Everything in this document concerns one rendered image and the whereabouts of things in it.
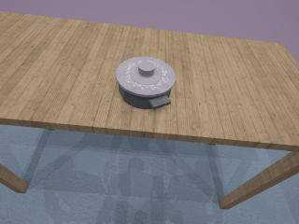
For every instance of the knob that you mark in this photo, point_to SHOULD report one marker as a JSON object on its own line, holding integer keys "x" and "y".
{"x": 146, "y": 68}

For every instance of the lid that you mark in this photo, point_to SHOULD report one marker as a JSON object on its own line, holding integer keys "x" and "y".
{"x": 161, "y": 82}

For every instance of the table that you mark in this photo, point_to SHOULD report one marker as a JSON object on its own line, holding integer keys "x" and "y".
{"x": 60, "y": 74}

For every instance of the pot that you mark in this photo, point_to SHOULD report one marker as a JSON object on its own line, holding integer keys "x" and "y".
{"x": 145, "y": 102}

